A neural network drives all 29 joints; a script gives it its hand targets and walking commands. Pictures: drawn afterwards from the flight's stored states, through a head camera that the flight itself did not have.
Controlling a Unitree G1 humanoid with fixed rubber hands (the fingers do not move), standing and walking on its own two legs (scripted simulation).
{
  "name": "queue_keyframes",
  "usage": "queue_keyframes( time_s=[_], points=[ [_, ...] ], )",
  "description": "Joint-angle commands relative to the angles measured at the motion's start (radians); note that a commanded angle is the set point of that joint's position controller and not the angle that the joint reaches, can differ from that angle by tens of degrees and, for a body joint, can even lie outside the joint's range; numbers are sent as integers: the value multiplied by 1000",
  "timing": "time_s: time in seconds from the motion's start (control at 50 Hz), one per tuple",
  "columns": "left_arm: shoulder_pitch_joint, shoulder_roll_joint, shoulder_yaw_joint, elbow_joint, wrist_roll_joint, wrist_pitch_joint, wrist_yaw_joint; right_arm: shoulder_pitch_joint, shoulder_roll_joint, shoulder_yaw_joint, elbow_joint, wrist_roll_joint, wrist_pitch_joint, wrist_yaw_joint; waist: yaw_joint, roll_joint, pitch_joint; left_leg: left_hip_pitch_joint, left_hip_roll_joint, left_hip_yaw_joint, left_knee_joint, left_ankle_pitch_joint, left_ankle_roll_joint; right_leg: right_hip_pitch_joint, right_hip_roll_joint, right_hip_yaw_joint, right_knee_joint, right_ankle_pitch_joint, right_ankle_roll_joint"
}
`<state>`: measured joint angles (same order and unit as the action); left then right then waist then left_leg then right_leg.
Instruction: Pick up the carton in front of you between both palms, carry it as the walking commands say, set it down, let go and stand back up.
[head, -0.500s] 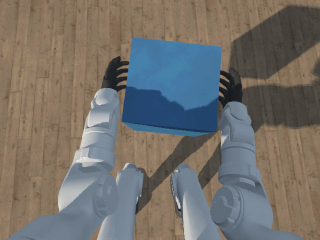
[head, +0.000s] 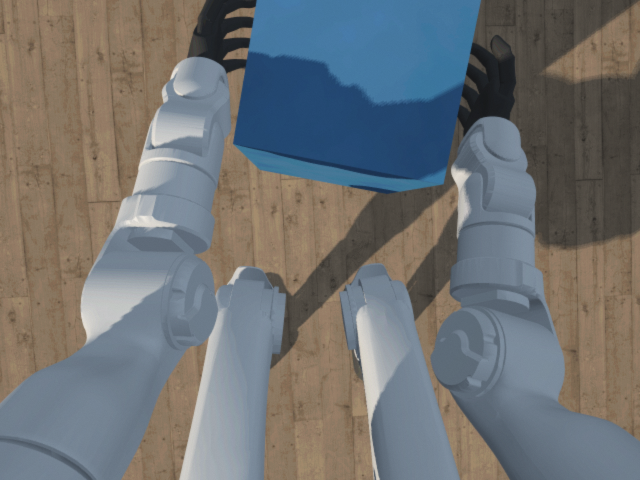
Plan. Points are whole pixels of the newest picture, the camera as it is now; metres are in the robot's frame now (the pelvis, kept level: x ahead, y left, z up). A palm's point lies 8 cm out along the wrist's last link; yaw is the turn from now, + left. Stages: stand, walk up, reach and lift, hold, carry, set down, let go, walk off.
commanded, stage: set down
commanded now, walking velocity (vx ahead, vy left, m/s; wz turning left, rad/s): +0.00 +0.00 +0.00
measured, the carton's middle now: (344, 97) +0.52 -0.04 -0.19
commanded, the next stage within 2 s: none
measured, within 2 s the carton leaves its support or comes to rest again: rests again in 0.78 s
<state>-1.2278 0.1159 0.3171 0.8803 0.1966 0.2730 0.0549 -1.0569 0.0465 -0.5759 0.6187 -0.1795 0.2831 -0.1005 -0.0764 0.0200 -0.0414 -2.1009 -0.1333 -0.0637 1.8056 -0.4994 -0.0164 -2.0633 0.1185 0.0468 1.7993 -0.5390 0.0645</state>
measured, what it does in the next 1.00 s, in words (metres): lowers itself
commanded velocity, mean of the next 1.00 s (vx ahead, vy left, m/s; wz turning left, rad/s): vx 0.00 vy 0.00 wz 0.00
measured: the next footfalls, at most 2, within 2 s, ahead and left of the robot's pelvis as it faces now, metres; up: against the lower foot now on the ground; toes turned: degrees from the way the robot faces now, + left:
none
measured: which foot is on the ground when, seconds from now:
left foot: down 0.00-1.00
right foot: down 0.00-1.00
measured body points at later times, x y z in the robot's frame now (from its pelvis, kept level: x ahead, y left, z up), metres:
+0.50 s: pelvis +0.00 +0.00 -0.08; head +0.37 +0.00 +0.17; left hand +0.58 +0.10 -0.26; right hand +0.51 -0.20 -0.25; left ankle +0.10 +0.11 -0.44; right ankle +0.10 -0.12 -0.44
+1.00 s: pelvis +0.00 +0.01 -0.11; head +0.36 +0.01 +0.15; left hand +0.58 +0.11 -0.27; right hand +0.51 -0.19 -0.27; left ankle +0.10 +0.11 -0.44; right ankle +0.10 -0.12 -0.44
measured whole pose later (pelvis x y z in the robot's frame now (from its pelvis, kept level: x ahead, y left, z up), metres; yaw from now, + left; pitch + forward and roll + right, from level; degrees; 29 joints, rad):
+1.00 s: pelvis +0.00 +0.01 -0.11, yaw -2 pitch +35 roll -3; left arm -1.56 0.32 0.12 1.20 0.03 0.18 0.05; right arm -1.30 -0.07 -0.50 0.84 -0.06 0.21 -0.12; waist -0.09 0.01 0.35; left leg -2.24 -0.11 -0.02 2.22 -0.60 0.01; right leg -2.19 0.12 0.01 2.20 -0.63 0.08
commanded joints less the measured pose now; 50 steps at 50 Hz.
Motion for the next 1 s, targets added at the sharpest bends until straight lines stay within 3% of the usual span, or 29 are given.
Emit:
queue_keyframes(
  time_s=[0.0,0.32,0.42,0.48,0.56,0.78,0.98],
  points=[
    [-551,-904,-364,9,-102,-28,-177,-719,804,520,9,122,-17,240,-42,84,-1073,658,-39,81,-102,246,2,438,43,-130,-103,281,8],
    [-741,-765,-441,59,-201,-54,-166,-914,665,532,4,222,-46,229,-78,111,-1040,604,-13,79,125,295,9,355,12,-152,110,319,10],
    [-788,-763,-489,7,-276,-80,-174,-971,690,608,-33,274,-66,217,-57,30,-1069,561,-12,77,183,363,26,442,15,-148,171,418,11],
    [-745,-771,-489,29,-282,-86,-176,-973,709,644,-42,305,-72,217,-38,28,-1058,586,-11,73,209,409,38,414,16,-141,190,450,12],
    [-692,-778,-465,80,-262,-96,-188,-915,713,628,13,294,-78,219,-26,34,-948,494,-11,74,224,375,40,397,20,-125,207,445,8],
    [-756,-700,-443,113,-279,-127,-204,-916,645,542,78,242,-103,209,-57,54,-752,367,-6,60,246,265,40,310,20,-112,232,340,-9],
    [-722,-603,-346,243,-214,-109,-216,-894,569,442,172,179,-91,231,-42,37,-529,300,0,46,243,153,57,203,11,-109,236,198,-21]
  ],
)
